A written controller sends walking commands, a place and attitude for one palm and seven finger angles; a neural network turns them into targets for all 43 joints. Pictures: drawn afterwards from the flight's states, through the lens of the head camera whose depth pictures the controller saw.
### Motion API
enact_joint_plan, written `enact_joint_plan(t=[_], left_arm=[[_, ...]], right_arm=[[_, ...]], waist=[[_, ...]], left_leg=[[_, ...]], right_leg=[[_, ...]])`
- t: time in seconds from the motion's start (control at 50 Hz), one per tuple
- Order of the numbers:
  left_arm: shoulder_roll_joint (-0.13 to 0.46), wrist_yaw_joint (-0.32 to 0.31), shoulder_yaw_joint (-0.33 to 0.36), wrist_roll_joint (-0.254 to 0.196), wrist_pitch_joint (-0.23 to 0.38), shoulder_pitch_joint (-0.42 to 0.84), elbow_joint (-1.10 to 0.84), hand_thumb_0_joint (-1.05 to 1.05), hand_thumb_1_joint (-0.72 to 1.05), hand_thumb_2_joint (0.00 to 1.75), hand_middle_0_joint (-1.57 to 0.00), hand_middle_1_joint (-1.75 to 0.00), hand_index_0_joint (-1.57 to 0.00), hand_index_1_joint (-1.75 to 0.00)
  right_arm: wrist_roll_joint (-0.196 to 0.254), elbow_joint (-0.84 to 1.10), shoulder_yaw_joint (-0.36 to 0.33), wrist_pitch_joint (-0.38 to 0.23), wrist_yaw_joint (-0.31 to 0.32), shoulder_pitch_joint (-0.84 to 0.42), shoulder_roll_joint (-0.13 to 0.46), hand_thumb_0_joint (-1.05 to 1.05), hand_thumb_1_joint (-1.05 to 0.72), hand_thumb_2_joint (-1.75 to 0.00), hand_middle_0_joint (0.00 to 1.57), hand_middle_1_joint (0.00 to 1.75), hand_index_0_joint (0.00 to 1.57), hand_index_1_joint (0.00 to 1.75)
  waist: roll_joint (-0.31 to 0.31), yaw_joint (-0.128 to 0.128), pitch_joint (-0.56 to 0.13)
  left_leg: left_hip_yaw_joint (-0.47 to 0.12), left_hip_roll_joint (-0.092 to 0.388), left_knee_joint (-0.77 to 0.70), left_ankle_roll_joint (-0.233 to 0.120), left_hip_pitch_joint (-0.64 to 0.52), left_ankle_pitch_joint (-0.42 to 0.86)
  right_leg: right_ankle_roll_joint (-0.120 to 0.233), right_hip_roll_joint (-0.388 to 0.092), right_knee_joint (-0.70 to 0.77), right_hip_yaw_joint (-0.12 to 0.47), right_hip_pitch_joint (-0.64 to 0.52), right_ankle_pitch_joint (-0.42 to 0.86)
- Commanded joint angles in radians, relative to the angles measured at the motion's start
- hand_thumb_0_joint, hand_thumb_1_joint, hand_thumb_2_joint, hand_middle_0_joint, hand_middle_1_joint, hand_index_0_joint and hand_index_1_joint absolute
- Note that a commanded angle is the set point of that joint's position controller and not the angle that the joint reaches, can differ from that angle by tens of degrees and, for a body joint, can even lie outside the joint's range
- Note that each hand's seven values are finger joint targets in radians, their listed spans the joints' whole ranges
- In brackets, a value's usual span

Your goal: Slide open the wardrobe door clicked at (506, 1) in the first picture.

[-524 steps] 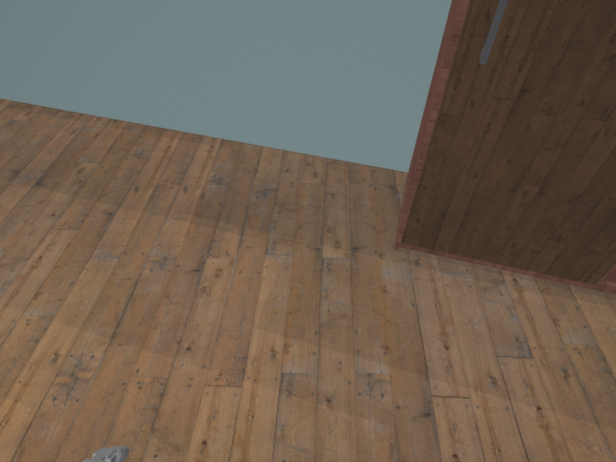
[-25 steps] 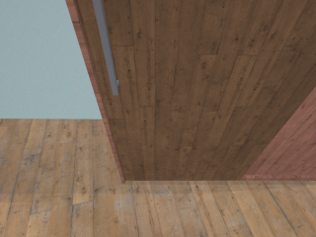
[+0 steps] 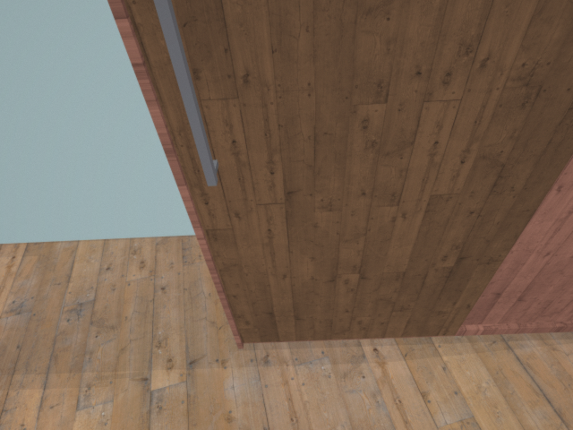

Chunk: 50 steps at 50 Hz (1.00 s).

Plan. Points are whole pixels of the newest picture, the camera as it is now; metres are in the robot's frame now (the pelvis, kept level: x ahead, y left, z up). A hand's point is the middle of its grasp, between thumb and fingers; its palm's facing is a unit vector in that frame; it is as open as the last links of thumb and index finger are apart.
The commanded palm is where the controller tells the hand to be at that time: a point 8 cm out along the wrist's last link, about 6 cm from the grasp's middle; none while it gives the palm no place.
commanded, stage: look again from close up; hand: left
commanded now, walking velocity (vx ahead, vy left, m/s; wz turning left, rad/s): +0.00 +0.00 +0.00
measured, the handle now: (192, 96) +0.53 +0.17 +0.23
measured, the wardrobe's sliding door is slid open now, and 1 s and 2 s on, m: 0.00 0.00 0.00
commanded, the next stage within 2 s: shuffle to correct the standing spot in 0.66 s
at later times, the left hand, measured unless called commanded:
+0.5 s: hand out of the picture +0.01 +0.15 -0.17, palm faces +0.02 -0.98 -0.21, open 7.3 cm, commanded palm none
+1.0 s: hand out of the picture +0.00 +0.15 -0.18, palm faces +0.08 -0.98 -0.17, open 7.4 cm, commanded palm none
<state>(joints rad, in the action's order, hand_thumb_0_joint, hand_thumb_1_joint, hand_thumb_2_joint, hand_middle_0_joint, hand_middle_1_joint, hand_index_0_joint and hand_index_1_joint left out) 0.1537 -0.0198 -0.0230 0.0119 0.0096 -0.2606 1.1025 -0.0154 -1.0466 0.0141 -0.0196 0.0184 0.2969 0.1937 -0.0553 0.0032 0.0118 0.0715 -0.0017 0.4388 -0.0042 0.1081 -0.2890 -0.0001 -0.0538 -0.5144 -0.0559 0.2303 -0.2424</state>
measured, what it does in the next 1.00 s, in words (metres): stands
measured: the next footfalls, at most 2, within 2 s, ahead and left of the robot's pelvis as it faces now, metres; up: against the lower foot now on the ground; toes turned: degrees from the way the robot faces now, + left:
left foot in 1.40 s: +0.13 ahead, +0.11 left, +0.00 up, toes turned +3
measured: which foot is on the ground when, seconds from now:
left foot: down 0.00-1.00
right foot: down 0.00-1.00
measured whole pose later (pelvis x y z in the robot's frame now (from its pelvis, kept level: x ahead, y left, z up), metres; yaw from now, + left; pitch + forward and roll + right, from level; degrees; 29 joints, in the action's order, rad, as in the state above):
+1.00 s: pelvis +0.01 -0.02 +0.00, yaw +1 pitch -1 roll -1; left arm 0.14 -0.01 0.02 0.02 0.00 -0.31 1.09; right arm -0.03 -1.12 0.00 0.00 0.01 0.36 0.14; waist -0.01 0.02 0.01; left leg 0.04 0.06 0.53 -0.01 0.16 -0.35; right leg 0.04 0.00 -0.51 -0.10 0.23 -0.26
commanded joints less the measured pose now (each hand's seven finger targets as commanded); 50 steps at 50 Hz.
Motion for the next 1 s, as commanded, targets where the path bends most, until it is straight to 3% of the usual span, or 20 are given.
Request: enact_joint_plan(t=[0.0,0.1,0.24,0.42,0.48,0.74,0.8,0.86,0.92,0.94,0.98], left_arm=[[0.131,-0.009,0.031,-0.002,0.017,-0.026,-0.036,0.00,0.90,0.90,-0.20,-0.30,-0.20,-0.30],[0.132,-0.008,0.035,-0.003,0.022,-0.029,-0.031,0.00,0.90,0.90,-0.20,-0.30,-0.20,-0.30],[0.134,-0.009,0.038,-0.004,0.026,-0.031,-0.016,0.00,0.90,0.90,-0.20,-0.30,-0.20,-0.30],[0.130,-0.010,0.040,-0.004,0.025,-0.028,-0.008,0.00,0.90,0.90,-0.20,-0.30,-0.20,-0.30],[0.131,-0.009,0.041,-0.004,0.024,-0.027,-0.007,0.00,0.90,0.90,-0.20,-0.30,-0.20,-0.30],[0.140,-0.008,0.048,-0.002,0.025,-0.025,-0.020,0.00,0.90,0.90,-0.20,-0.30,-0.20,-0.30],[0.120,-0.007,0.049,0.004,0.016,-0.055,-0.017,0.00,0.90,0.90,-0.20,-0.30,-0.20,-0.30],[0.149,-0.005,0.068,0.009,0.008,-0.084,-0.027,0.00,0.90,0.90,-0.20,-0.30,-0.20,-0.30],[0.157,-0.006,0.084,0.011,0.006,-0.087,-0.046,0.00,0.90,0.90,-0.20,-0.30,-0.20,-0.30],[0.153,-0.006,0.087,0.011,0.007,-0.080,-0.052,0.00,0.90,0.90,-0.20,-0.30,-0.20,-0.30],[0.131,0.000,0.087,0.009,0.006,-0.054,-0.063,0.00,0.90,0.90,-0.20,-0.30,-0.20,-0.30]], right_arm=[[-0.001,0.022,-0.010,-0.016,0.007,0.059,0.078,0.00,-0.90,-0.90,0.20,0.30,0.20,0.30],[0.000,0.000,-0.011,-0.019,0.009,0.064,0.068,0.00,-0.90,-0.90,0.20,0.30,0.20,0.30],[0.001,-0.033,-0.012,-0.013,0.010,0.073,0.053,0.00,-0.90,-0.90,0.20,0.30,0.20,0.30],[0.001,-0.054,-0.014,-0.012,0.014,0.075,0.047,0.00,-0.90,-0.90,0.20,0.30,0.20,0.30],[0.001,-0.055,-0.015,-0.009,0.014,0.074,0.046,0.00,-0.90,-0.90,0.20,0.30,0.20,0.30],[0.000,-0.052,-0.020,-0.010,0.014,0.065,0.051,0.00,-0.90,-0.90,0.20,0.30,0.20,0.30],[-0.006,-0.063,-0.014,0.002,0.009,0.098,0.015,0.00,-0.90,-0.90,0.20,0.30,0.20,0.30],[-0.012,-0.054,-0.018,0.012,0.001,0.108,0.011,0.00,-0.90,-0.90,0.20,0.30,0.20,0.30],[-0.012,-0.051,-0.021,0.011,-0.001,0.131,-0.002,0.00,-0.90,-0.90,0.20,0.30,0.20,0.30],[-0.012,-0.055,-0.020,0.006,-0.002,0.149,-0.009,0.00,-0.90,-0.90,0.20,0.30,0.20,0.30],[-0.012,-0.070,-0.018,-0.003,-0.002,0.196,-0.014,0.00,-0.90,-0.90,0.20,0.30,0.20,0.30]], waist=[[0.084,-0.005,0.087],[0.069,-0.002,0.037],[0.087,-0.003,0.042],[0.039,-0.002,0.048],[0.072,-0.003,0.064],[0.069,0.000,0.056],[0.107,0.006,0.069],[0.176,0.016,0.109],[0.182,0.008,0.130],[0.163,-0.002,0.128],[0.090,-0.018,0.145]], left_leg=[[-0.095,0.095,-0.119,-0.025,0.112,0.087],[-0.086,0.098,-0.109,-0.021,0.095,0.115],[-0.070,0.092,-0.089,-0.011,0.094,0.106],[-0.066,0.100,-0.088,-0.006,0.086,0.124],[-0.065,0.099,-0.092,-0.003,0.091,0.097],[-0.064,0.101,-0.093,-0.003,0.087,0.104],[-0.037,0.075,-0.059,-0.004,0.118,-0.049],[0.003,0.035,0.055,-0.006,0.181,-0.123],[0.010,0.038,0.119,-0.012,0.169,-0.114],[0.004,0.042,0.095,-0.015,0.141,-0.097],[-0.014,0.048,-0.005,-0.022,0.084,-0.083]], right_leg=[[0.039,-0.059,0.116,0.095,-0.004,0.040],[0.044,-0.065,0.115,0.099,-0.046,0.098],[0.050,-0.076,0.139,0.112,-0.046,0.115],[0.053,-0.072,0.145,0.108,-0.051,0.144],[0.054,-0.071,0.162,0.113,-0.036,0.099],[0.053,-0.068,0.174,0.116,-0.042,0.089],[0.063,-0.074,0.207,0.142,-0.035,-0.167],[0.100,-0.134,0.302,0.243,0.014,-0.412],[0.135,-0.179,0.333,0.278,0.078,-0.458],[0.136,-0.171,0.312,0.260,0.105,-0.434],[0.115,-0.111,0.213,0.173,0.157,-0.369]])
